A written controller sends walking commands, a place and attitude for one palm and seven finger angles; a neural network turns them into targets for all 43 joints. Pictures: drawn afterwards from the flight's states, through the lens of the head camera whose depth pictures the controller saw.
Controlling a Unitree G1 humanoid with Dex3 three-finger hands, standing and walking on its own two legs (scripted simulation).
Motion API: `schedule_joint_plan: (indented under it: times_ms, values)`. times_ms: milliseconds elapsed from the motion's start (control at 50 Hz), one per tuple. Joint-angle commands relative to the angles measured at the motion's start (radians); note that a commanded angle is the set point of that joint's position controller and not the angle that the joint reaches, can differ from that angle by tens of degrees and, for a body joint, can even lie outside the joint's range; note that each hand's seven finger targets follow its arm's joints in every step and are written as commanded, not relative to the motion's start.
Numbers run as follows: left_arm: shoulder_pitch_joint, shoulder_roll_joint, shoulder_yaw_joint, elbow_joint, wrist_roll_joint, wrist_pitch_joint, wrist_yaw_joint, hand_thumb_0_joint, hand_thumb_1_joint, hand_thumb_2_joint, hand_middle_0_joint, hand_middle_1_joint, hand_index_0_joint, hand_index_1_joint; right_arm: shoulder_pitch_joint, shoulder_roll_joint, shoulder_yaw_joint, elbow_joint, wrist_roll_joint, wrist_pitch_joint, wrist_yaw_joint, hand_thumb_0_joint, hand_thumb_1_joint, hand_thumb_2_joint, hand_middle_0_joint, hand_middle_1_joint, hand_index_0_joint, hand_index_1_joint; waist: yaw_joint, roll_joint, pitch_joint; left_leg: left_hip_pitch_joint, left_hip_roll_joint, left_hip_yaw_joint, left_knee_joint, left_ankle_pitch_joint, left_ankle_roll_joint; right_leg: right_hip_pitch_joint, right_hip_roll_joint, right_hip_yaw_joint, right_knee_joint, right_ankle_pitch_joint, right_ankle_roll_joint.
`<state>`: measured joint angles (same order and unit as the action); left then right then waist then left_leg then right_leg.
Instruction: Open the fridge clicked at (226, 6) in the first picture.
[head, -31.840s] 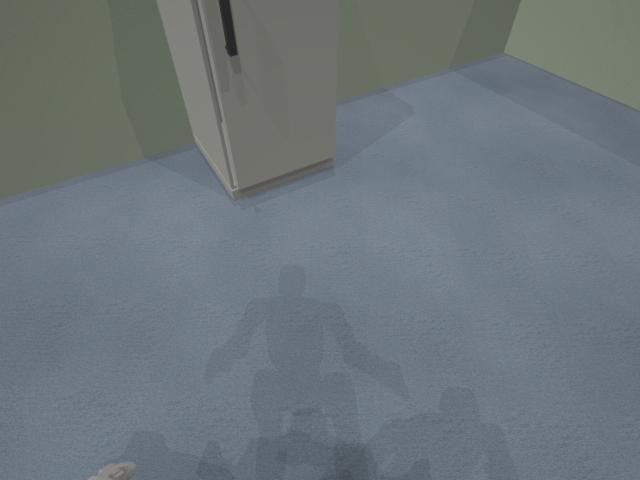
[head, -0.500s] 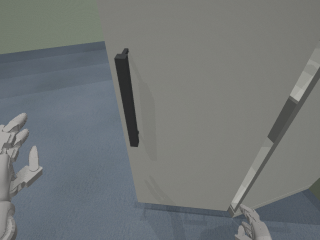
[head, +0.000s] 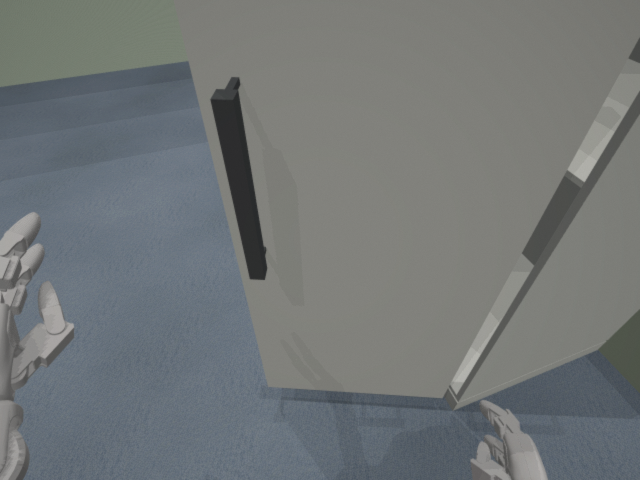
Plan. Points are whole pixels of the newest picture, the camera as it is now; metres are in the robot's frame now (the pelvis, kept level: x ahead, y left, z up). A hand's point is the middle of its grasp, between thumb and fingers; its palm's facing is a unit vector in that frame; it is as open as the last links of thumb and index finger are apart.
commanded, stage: step back with the hand held close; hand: left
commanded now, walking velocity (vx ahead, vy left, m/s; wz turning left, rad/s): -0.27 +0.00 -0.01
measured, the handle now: (248, 193) +0.49 +0.17 +0.10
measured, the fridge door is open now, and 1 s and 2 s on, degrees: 66 66 66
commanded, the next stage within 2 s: stop stepping back and stand still in 1.10 s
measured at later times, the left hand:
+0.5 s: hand out of the picture +0.13 +0.29 +0.15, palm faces +0.47 -0.76 -0.44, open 7.4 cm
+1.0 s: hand out of the picture +0.08 +0.28 +0.16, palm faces +0.39 -0.81 -0.44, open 7.4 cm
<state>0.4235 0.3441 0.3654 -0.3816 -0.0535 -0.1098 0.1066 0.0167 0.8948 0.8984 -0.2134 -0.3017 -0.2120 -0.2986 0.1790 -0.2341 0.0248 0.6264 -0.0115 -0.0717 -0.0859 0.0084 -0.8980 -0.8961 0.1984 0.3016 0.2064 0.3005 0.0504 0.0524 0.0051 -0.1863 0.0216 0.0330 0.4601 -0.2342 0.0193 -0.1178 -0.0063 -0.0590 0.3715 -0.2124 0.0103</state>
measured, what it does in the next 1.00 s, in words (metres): walks backwards: right foot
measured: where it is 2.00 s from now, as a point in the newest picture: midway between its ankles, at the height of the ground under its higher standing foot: outside the picture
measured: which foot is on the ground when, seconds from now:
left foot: down 0.00-1.00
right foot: down 0.00-0.64, up 0.66-0.92, down 0.94-1.00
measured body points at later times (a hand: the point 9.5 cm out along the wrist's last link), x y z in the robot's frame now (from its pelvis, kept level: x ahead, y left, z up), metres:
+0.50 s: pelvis -0.07 +0.02 -0.02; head -0.06 +0.03 +0.43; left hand +0.10 +0.33 +0.18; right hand +0.11 -0.21 -0.09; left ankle +0.01 +0.10 -0.74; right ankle -0.01 -0.13 -0.74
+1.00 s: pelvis -0.14 +0.03 -0.01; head -0.11 +0.05 +0.43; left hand +0.05 +0.33 +0.18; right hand +0.04 -0.19 -0.10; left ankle -0.02 +0.11 -0.74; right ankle -0.26 -0.09 -0.74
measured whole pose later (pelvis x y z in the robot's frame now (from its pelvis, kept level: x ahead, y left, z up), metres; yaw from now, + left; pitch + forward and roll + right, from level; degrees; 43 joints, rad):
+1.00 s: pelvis -0.14 +0.03 -0.01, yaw -4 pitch +4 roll -3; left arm 0.49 0.42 0.40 -0.49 -0.04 -0.26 0.14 0.01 0.89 0.90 -0.21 -0.30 -0.21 -0.30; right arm 0.15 -0.19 0.01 0.67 -0.03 -0.12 -0.07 0.01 -0.90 -0.90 0.20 0.30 0.21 0.30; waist 0.07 0.01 -0.03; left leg -0.54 0.02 0.05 0.57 -0.17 0.00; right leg -0.10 0.04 0.01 0.41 -0.36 -0.01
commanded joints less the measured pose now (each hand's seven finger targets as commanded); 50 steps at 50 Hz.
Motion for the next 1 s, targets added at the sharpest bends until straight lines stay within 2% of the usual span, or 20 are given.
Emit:
schedule_joint_plan:
  times_ms: [0,80,180,280,380,480,520,560,580,620,640,700,820,860,880,900,920,940,960,980]
  values:
    - [0.024,0.203,0.122,-0.217,-0.001,-0.08,0.017,0.0,0.9,0.9,-0.2,-0.3,-0.2,-0.3,-0.098,-0.11,-0.061,-0.196,0.003,-0.015,-0.005,0.0,-0.9,-0.9,0.2,0.3,0.2,0.3,-0.022,-0.03,-0.148,0.039,0.027,-0.031,-0.002,0.308,0.019,-0.036,-0.096,0.088,-0.007,0.364,-0.013]
    - [0.076,0.243,0.168,-0.284,-0.008,-0.094,0.025,0.0,0.9,0.9,-0.2,-0.3,-0.2,-0.3,-0.098,-0.11,-0.067,-0.231,0.01,0.008,-0.01,0.0,-0.9,-0.9,0.2,0.3,0.2,0.3,-0.021,-0.021,-0.201,0.02,0.049,-0.05,-0.016,0.395,0.021,-0.012,-0.069,0.072,0.057,0.388,-0.002]
    - [0.093,0.259,0.194,-0.312,-0.009,-0.111,0.034,0.0,0.9,0.9,-0.2,-0.3,-0.2,-0.3,-0.092,-0.118,-0.07,-0.252,0.013,0.011,-0.017,0.0,-0.9,-0.9,0.2,0.3,0.2,0.3,-0.02,0.013,-0.178,-0.092,0.074,-0.087,-0.066,0.291,0.034,0.009,-0.038,0.068,0.111,0.295,0.007]
    - [0.063,0.233,0.192,-0.303,0.012,-0.136,0.037,0.0,0.9,0.9,-0.2,-0.3,-0.2,-0.3,-0.08,-0.135,-0.076,-0.254,0.014,-0.019,-0.017,0.0,-0.9,-0.9,0.2,0.3,0.2,0.3,-0.022,0.096,-0.117,-0.353,0.123,-0.145,-0.172,-0.104,0.074,0.111,-0.004,0.061,0.23,0.15,0.013]
    - [0.013,0.213,0.181,-0.27,0.035,-0.163,0.039,0.0,0.9,0.9,-0.2,-0.3,-0.2,-0.3,-0.057,-0.139,-0.08,-0.242,0.017,-0.052,-0.014,0.0,-0.9,-0.9,0.2,0.3,0.2,0.3,-0.034,0.046,-0.047,-0.526,0.126,-0.167,-0.173,-0.432,0.094,0.106,-0.013,0.095,0.24,0.023,0.007]
    - [-0.029,0.231,0.155,-0.289,0.032,-0.179,0.049,0.0,0.9,0.9,-0.2,-0.3,-0.2,-0.3,-0.027,-0.112,-0.078,-0.211,0.007,-0.069,-0.004,0.0,-0.9,-0.9,0.2,0.3,0.2,0.3,-0.046,-0.176,-0.026,-0.243,-0.002,-0.068,0.169,-0.283,0.022,-0.295,-0.173,0.268,-0.077,-0.335,-0.083]
    - [-0.052,0.236,0.141,-0.312,0.027,-0.184,0.061,0.0,0.9,0.9,-0.2,-0.3,-0.2,-0.3,-0.014,-0.1,-0.069,-0.179,0.002,-0.072,0.0,0.0,-0.9,-0.9,0.2,0.3,0.2,0.3,-0.055,-0.201,-0.051,-0.093,-0.022,-0.044,0.293,-0.19,0.004,-0.424,-0.236,0.25,-0.113,-0.328,-0.111]
    - [-0.069,0.247,0.147,-0.346,0.025,-0.185,0.069,0.0,0.9,0.9,-0.2,-0.3,-0.2,-0.3,-0.019,-0.104,-0.062,-0.18,0.001,-0.075,-0.005,0.0,-0.9,-0.9,0.2,0.3,0.2,0.3,-0.066,-0.097,-0.056,-0.082,-0.003,-0.079,0.159,-0.177,0.013,-0.417,-0.175,0.157,-0.026,-0.256,-0.074]
    - [-0.066,0.256,0.159,-0.377,0.024,-0.193,0.069,0.0,0.9,0.9,-0.2,-0.3,-0.2,-0.3,-0.033,-0.117,-0.064,-0.194,0.003,-0.082,-0.01,0.0,-0.9,-0.9,0.2,0.3,0.2,0.3,-0.063,0.014,-0.05,-0.147,0.044,-0.161,0.006,-0.246,0.033,-0.365,-0.1,0.104,0.076,-0.244,-0.037]
    - [-0.049,0.261,0.207,-0.413,0.044,-0.209,0.069,0.0,0.9,0.9,-0.2,-0.3,-0.2,-0.3,-0.057,-0.141,-0.073,-0.215,-0.002,-0.106,-0.018,0.0,-0.9,-0.9,0.2,0.3,0.2,0.3,-0.04,0.361,-0.082,-0.481,0.267,-0.484,-0.387,-0.637,0.122,-0.061,0.084,0.032,0.591,-0.177,0.022]
    - [-0.058,0.3,0.235,-0.409,0.054,-0.211,0.069,0.0,0.9,0.9,-0.2,-0.3,-0.2,-0.3,-0.052,-0.121,-0.078,-0.205,-0.011,-0.113,-0.014,0.0,-0.9,-0.9,0.2,0.3,0.2,0.3,-0.048,0.329,-0.071,-0.539,0.307,-0.538,-0.437,-0.625,0.148,-0.055,0.093,0.079,0.789,-0.207,0.018]
    - [0.031,0.279,0.255,-0.374,0.033,-0.226,0.062,0.0,0.9,0.9,-0.2,-0.3,-0.2,-0.3,-0.048,-0.111,-0.105,-0.181,-0.005,-0.133,0.014,0.0,-0.9,-0.9,0.2,0.3,0.2,0.3,-0.024,0.127,-0.119,-0.359,0.246,-0.365,-0.308,-0.4,0.136,-0.13,0.087,0.073,0.723,-0.256,0.0]
    - [0.093,0.215,0.15,-0.331,-0.013,-0.195,0.051,0.0,0.9,0.9,-0.2,-0.3,-0.2,-0.3,-0.032,-0.099,-0.083,-0.13,-0.006,-0.135,0.026,0.0,-0.9,-0.9,0.2,0.3,0.2,0.3,-0.038,0.177,-0.163,-0.102,0.175,-0.24,-0.321,-0.211,-0.006,-0.077,0.09,-0.007,0.078,-0.301,-0.04]
    - [0.049,0.23,0.139,-0.325,-0.012,-0.201,0.046,0.0,0.9,0.9,-0.2,-0.3,-0.2,-0.3,-0.013,-0.093,-0.082,-0.107,-0.012,-0.116,0.024,0.0,-0.9,-0.9,0.2,0.3,0.2,0.3,-0.042,0.114,-0.181,0.011,0.136,-0.152,-0.189,0.039,-0.058,-0.077,0.016,0.057,-0.149,-0.142,-0.062]
    - [0.022,0.273,0.157,-0.316,-0.008,-0.207,0.047,0.0,0.9,0.9,-0.2,-0.3,-0.2,-0.3,-0.01,-0.09,-0.082,-0.096,-0.011,-0.098,0.022,0.0,-0.9,-0.9,0.2,0.3,0.2,0.3,-0.046,-0.009,-0.177,0.092,0.101,-0.085,0.0,0.125,-0.05,-0.196,-0.099,0.174,-0.2,-0.04,-0.087]
    - [-0.02,0.307,0.169,-0.314,-0.007,-0.206,0.052,0.0,0.9,0.9,-0.2,-0.3,-0.2,-0.3,-0.03,-0.07,-0.071,-0.093,-0.009,-0.086,0.017,0.0,-0.9,-0.9,0.2,0.3,0.2,0.3,-0.044,-0.169,-0.165,0.092,0.055,-0.056,0.171,0.065,-0.043,-0.297,-0.226,0.256,-0.196,0.126,-0.11]
    - [-0.059,0.335,0.182,-0.314,-0.008,-0.21,0.056,0.0,0.9,0.9,-0.2,-0.3,-0.2,-0.3,-0.068,-0.066,-0.063,-0.107,-0.011,-0.089,0.005,0.0,-0.9,-0.9,0.2,0.3,0.2,0.3,-0.033,-0.217,-0.135,0.048,0.024,-0.029,0.289,-0.033,-0.042,-0.341,-0.287,0.241,-0.169,0.27,-0.117]
    - [-0.098,0.377,0.225,-0.318,0.003,-0.221,0.061,0.0,0.9,0.9,-0.2,-0.3,-0.2,-0.3,-0.078,-0.062,-0.053,-0.104,-0.029,-0.104,-0.003,0.0,-0.9,-0.9,0.2,0.3,0.2,0.3,-0.025,-0.172,-0.163,0.004,0.022,-0.017,0.293,-0.068,-0.044,-0.285,-0.278,0.195,-0.095,0.421,-0.123]
    - [-0.118,0.296,0.143,-0.292,0.006,-0.213,0.045,0.0,0.9,0.9,-0.2,-0.3,-0.2,-0.3,-0.057,-0.062,-0.065,-0.103,-0.004,-0.114,-0.007,0.0,-0.9,-0.9,0.2,0.3,0.2,0.3,-0.048,-0.254,-0.185,0.01,-0.003,-0.017,0.258,-0.037,-0.037,-0.236,-0.223,0.121,-0.034,0.423,-0.092]
    - [-0.075,0.306,0.166,-0.283,0.004,-0.193,0.04,0.0,0.9,0.9,-0.2,-0.3,-0.2,-0.3,-0.055,-0.086,-0.077,-0.115,0.005,-0.11,-0.013,0.0,-0.9,-0.9,0.2,0.3,0.2,0.3,-0.055,-0.298,-0.173,0.045,-0.002,0.003,0.153,0.157,-0.024,-0.211,-0.154,0.061,0.039,0.534,-0.05]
